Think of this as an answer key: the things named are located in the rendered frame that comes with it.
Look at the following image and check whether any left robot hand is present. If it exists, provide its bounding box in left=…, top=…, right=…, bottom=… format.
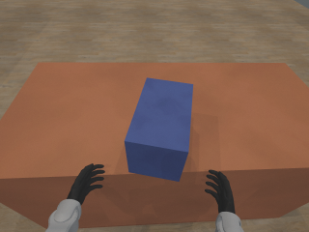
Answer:
left=67, top=163, right=105, bottom=206

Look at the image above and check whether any right robot hand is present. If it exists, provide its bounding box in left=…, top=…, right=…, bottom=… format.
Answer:
left=205, top=169, right=236, bottom=214

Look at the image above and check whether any carton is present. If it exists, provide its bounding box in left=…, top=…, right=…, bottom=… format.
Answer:
left=125, top=77, right=193, bottom=182

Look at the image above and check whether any pedestal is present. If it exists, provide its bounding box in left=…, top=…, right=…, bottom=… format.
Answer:
left=0, top=62, right=309, bottom=229

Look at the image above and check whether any robot left forearm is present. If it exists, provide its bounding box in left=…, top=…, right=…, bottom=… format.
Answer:
left=44, top=199, right=82, bottom=232

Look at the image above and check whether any robot right forearm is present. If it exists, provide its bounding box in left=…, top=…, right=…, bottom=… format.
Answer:
left=214, top=212, right=244, bottom=232

